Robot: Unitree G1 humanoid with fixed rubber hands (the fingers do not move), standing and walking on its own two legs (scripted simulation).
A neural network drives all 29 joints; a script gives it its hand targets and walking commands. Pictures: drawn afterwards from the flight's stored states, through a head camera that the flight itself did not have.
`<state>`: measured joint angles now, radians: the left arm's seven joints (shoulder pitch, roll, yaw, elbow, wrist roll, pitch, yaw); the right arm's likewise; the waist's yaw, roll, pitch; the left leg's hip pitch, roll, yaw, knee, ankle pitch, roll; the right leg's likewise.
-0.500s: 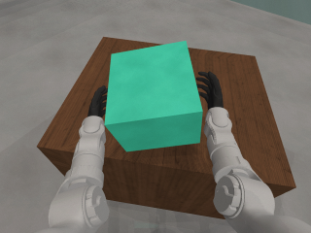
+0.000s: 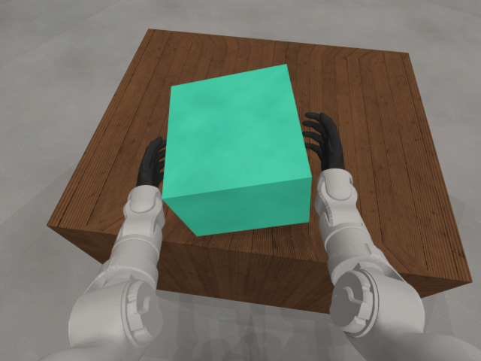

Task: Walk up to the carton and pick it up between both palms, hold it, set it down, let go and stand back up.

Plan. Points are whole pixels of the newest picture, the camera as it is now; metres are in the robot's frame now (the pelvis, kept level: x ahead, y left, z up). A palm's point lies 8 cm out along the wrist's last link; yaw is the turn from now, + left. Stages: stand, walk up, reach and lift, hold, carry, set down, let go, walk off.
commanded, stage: set down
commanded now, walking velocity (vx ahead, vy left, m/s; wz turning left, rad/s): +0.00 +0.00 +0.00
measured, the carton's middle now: (239, 153) +0.47 +0.01 +0.00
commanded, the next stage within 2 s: none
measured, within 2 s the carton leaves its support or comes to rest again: rests again in 1.00 s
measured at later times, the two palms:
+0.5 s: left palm (166, 186) +0.41 +0.15 -0.01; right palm (339, 171) +0.41 -0.16 +0.03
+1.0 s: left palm (165, 182) +0.42 +0.16 -0.02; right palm (330, 173) +0.43 -0.16 +0.00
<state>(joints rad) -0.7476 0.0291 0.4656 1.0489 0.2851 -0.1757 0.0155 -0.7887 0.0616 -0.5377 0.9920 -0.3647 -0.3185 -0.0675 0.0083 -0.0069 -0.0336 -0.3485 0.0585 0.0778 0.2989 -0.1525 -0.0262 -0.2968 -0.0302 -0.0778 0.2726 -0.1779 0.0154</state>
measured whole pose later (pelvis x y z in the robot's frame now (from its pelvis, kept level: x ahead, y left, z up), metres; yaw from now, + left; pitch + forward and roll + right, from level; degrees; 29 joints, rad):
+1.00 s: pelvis +0.00 +0.00 -0.01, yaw -2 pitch +24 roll -1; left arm -0.87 0.05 0.49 1.25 0.30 -0.38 0.09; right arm -0.87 0.02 -0.73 1.17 -0.49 -0.43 -0.05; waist 0.01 -0.03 -0.15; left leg -0.63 0.08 0.10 0.36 -0.15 -0.02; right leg -0.58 -0.02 -0.08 0.31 -0.16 0.01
